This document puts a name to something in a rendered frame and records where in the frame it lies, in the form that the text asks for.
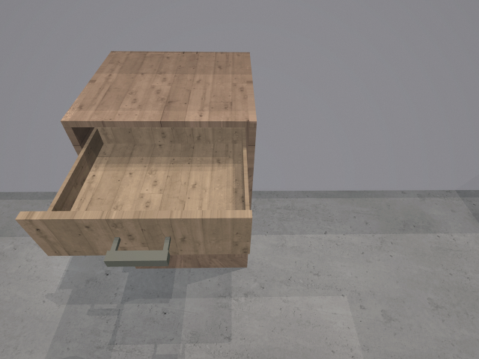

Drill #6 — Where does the handle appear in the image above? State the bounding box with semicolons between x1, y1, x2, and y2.
104;237;171;267

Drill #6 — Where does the drawer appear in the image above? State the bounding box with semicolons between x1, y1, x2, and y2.
15;127;252;256

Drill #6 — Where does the cabinet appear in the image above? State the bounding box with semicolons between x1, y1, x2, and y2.
61;51;257;269

